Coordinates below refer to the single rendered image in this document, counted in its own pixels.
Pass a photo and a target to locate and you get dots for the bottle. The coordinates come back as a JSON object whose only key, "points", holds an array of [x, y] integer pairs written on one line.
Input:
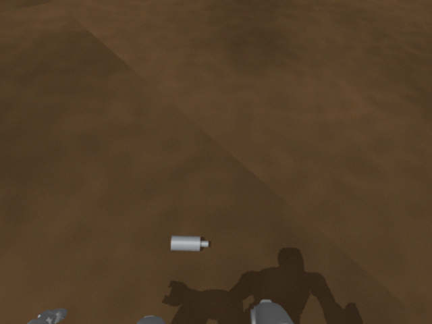
{"points": [[187, 243]]}

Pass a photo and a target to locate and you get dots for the left robot hand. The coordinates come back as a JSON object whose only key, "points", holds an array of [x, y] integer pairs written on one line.
{"points": [[50, 316]]}

